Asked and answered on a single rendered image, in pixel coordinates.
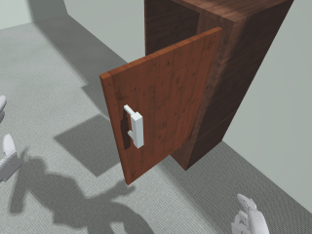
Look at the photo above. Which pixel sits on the cupboard door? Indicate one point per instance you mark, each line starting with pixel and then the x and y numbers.
pixel 166 88

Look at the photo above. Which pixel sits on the right robot hand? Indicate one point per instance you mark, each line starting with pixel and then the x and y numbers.
pixel 254 220

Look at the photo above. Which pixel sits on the left robot hand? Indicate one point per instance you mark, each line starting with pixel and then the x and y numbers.
pixel 10 163

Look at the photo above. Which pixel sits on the handle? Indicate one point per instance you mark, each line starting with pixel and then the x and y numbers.
pixel 137 127

